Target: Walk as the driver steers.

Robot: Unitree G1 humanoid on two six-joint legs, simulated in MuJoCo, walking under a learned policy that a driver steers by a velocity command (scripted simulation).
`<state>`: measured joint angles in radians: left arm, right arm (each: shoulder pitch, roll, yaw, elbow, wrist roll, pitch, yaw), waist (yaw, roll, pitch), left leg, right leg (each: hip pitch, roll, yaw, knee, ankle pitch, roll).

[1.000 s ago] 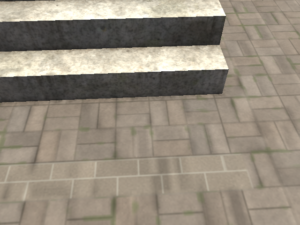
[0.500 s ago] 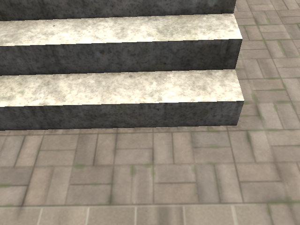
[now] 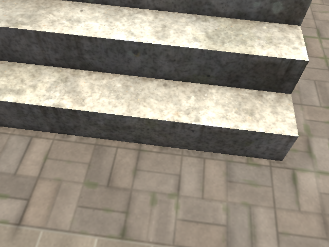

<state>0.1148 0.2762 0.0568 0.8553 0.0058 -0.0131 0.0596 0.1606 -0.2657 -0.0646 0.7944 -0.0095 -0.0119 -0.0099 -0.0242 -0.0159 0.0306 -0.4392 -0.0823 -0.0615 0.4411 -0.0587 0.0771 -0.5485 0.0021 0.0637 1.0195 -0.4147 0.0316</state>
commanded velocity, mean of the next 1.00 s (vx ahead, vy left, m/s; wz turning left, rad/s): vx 0.04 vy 0.00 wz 0.44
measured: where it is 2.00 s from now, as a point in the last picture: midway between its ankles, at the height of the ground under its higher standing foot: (113, 242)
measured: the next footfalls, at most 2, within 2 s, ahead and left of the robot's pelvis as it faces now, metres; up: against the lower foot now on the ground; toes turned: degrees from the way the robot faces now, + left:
right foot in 0.24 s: +0.09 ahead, -0.15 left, +0.00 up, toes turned +13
left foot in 0.70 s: +0.00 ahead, +0.11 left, +0.00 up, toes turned +26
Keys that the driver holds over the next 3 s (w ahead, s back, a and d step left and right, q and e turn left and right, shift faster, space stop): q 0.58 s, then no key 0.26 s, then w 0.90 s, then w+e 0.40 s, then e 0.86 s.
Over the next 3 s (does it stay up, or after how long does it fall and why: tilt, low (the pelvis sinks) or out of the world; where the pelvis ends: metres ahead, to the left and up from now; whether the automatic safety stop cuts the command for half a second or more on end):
stays up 0.63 0.30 0.01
